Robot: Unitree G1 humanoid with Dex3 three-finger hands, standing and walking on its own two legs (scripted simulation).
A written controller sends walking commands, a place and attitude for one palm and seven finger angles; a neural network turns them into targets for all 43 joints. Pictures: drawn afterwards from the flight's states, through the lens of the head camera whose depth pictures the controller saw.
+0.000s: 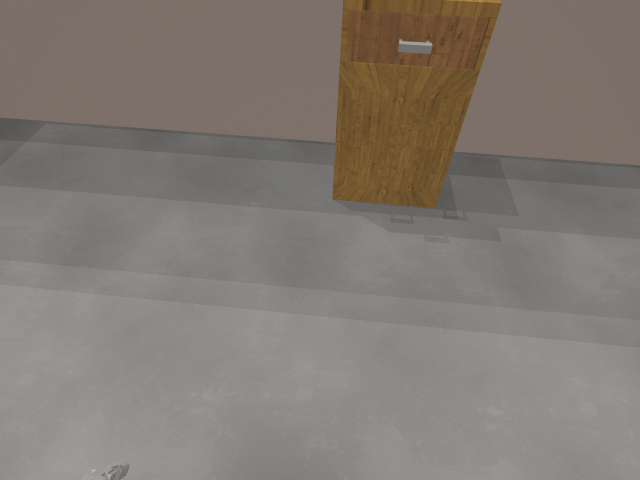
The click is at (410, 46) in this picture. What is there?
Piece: drawer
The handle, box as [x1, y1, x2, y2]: [398, 39, 431, 53]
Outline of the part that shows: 399,39 398,51 430,53 431,43 428,41 426,41 425,43 402,41 401,39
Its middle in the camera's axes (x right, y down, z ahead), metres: +0.31 -0.64 +1.27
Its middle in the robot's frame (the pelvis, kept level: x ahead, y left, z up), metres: +1.39 -0.24 -0.03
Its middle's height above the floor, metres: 0.74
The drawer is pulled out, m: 0.00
